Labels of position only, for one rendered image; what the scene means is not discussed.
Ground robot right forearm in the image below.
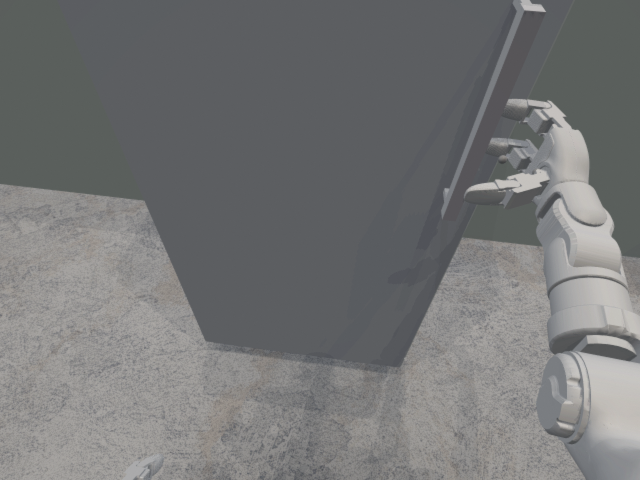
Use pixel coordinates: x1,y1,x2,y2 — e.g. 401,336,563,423
535,181,640,363

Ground robot right upper arm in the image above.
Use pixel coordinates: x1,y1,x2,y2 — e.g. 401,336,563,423
536,351,640,480

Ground right robot hand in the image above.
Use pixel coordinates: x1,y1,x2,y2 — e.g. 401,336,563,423
464,99,589,210

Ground handle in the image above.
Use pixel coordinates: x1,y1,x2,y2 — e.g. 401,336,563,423
441,0,546,221

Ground left robot hand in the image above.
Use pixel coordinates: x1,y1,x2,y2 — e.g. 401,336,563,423
122,454,164,480

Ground fridge door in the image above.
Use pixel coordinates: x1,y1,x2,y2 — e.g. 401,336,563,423
57,0,573,368

